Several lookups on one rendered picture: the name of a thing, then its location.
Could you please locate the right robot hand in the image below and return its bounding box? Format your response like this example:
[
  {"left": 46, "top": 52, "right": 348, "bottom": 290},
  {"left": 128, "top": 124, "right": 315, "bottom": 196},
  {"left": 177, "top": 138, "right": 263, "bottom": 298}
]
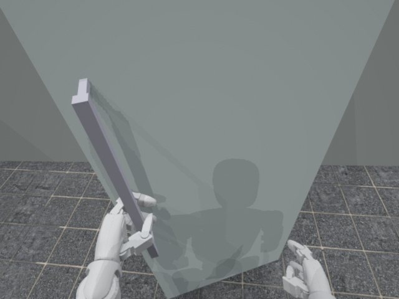
[{"left": 282, "top": 240, "right": 331, "bottom": 299}]

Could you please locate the handle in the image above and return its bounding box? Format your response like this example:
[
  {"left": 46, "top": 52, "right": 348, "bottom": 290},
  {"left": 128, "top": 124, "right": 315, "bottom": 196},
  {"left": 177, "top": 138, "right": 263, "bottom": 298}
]
[{"left": 72, "top": 78, "right": 159, "bottom": 258}]

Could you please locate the left robot hand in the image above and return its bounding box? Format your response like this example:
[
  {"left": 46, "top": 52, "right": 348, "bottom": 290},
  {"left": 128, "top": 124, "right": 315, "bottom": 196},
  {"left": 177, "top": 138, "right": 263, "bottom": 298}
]
[{"left": 94, "top": 192, "right": 157, "bottom": 265}]

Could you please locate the left robot forearm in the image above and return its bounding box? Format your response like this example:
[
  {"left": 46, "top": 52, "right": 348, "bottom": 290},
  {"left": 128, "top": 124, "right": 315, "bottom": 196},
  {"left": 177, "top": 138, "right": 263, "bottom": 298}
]
[{"left": 76, "top": 259, "right": 122, "bottom": 299}]

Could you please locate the fridge door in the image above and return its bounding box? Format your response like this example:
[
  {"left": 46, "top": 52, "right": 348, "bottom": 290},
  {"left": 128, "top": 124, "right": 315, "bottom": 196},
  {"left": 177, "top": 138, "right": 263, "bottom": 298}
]
[{"left": 0, "top": 0, "right": 395, "bottom": 299}]

